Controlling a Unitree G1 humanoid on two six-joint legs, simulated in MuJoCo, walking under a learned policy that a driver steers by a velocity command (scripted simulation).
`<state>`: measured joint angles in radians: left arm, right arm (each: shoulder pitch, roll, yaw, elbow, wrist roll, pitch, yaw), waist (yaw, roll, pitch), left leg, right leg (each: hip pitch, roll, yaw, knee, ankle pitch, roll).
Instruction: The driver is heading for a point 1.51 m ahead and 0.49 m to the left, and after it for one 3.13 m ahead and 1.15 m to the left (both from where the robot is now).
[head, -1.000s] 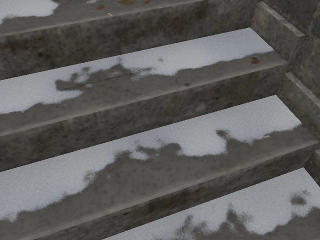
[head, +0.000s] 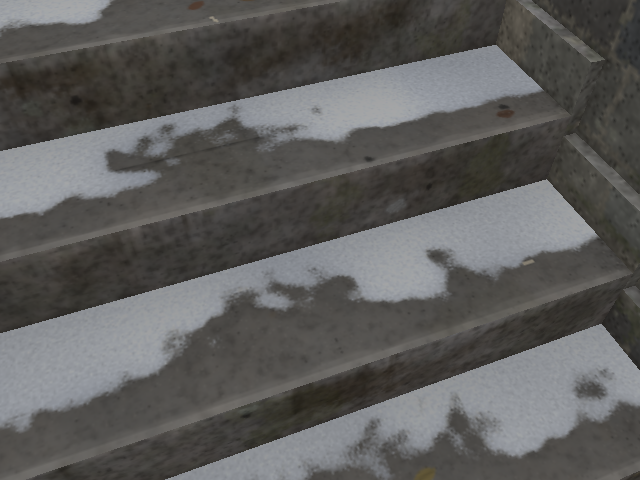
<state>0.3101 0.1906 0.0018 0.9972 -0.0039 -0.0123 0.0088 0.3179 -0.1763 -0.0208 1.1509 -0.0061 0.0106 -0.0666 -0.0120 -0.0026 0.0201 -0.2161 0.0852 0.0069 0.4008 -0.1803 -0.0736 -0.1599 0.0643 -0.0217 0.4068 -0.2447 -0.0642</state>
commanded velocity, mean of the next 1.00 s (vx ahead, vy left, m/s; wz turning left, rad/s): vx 0.33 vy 0.00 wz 0.04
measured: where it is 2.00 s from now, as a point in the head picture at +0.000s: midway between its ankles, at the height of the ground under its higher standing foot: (225, 219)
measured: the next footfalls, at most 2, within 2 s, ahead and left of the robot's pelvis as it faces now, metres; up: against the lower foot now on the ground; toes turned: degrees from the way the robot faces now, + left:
left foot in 0.44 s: +0.09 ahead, +0.14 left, +0.00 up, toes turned +2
right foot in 0.88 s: +0.43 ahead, -0.09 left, +0.17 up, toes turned -7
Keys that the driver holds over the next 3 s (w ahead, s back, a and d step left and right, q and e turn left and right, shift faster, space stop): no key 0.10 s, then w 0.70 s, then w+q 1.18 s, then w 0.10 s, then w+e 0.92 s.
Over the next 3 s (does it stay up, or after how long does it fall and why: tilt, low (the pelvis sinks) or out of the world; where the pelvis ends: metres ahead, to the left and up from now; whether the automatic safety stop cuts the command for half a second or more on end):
stays up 1.16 0.53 0.69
